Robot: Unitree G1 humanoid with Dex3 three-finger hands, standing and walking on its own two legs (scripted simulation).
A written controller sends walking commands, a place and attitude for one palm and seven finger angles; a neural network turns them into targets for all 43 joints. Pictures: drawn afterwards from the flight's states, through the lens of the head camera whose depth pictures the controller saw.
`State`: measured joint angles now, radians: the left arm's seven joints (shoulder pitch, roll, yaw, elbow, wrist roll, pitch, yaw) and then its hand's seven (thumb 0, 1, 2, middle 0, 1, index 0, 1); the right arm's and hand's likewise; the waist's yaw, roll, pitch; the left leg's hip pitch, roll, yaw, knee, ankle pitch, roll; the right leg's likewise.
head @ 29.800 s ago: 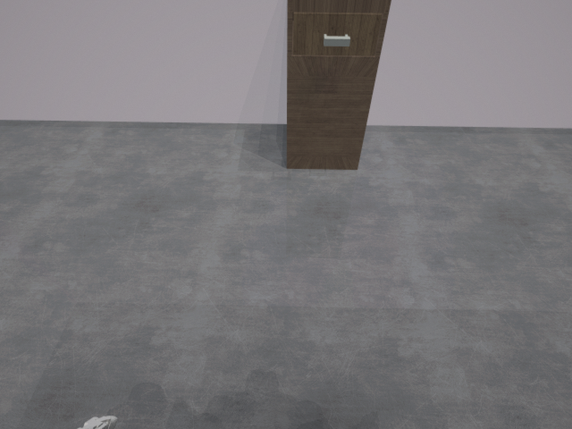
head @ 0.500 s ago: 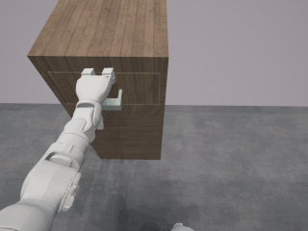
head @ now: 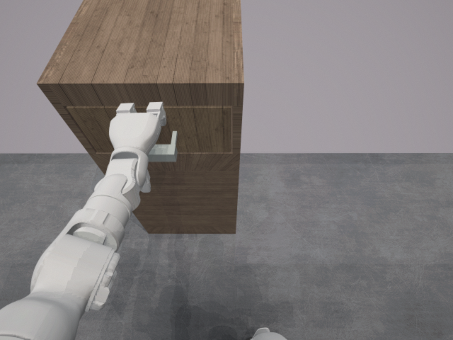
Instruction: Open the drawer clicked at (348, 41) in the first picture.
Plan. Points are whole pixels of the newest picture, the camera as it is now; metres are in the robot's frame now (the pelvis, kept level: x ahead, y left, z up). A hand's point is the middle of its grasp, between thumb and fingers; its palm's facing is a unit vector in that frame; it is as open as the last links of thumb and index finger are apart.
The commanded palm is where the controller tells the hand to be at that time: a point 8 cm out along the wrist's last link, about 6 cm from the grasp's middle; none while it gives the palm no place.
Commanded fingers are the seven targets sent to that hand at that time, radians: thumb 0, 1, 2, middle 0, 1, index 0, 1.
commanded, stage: lower the fingers behind the handle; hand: left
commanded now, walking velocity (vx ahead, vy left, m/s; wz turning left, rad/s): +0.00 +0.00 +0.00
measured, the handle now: (154, 144) +0.53 +0.14 -0.03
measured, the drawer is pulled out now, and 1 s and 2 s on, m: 0.00 0.00 0.00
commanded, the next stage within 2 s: lift the fingers back up to retry in 1.56 s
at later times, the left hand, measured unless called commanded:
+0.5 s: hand (143, 160) +0.47 +0.15 -0.01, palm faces -0.05 -0.01 -1.00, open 13.9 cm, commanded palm +0.45 +0.16 +0.04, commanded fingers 0.00 -0.50 0.30 -0.30 -1.20 -0.30 -1.20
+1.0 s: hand (145, 163) +0.47 +0.15 -0.03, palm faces -0.01 +0.01 -1.00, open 13.9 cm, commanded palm +0.45 +0.15 +0.01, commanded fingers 0.00 -0.50 0.30 -0.30 -1.20 -0.30 -1.20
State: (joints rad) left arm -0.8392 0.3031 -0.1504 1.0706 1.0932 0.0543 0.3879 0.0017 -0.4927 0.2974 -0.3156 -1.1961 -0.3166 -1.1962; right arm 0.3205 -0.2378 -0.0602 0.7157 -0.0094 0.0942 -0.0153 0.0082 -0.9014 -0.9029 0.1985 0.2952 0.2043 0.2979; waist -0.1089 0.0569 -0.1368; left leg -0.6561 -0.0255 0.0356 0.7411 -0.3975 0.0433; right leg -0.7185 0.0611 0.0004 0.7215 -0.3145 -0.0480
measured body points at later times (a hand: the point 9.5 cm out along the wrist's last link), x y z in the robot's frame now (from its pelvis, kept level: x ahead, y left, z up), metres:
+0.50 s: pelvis -0.01 +0.00 -0.02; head +0.10 -0.01 +0.42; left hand +0.47 +0.15 +0.04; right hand +0.01 -0.27 -0.15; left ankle -0.03 +0.09 -0.71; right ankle +0.01 -0.09 -0.71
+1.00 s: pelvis -0.02 +0.00 -0.03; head +0.09 +0.00 +0.40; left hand +0.47 +0.15 +0.03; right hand +0.00 -0.26 -0.16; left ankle -0.03 +0.09 -0.71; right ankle +0.01 -0.09 -0.71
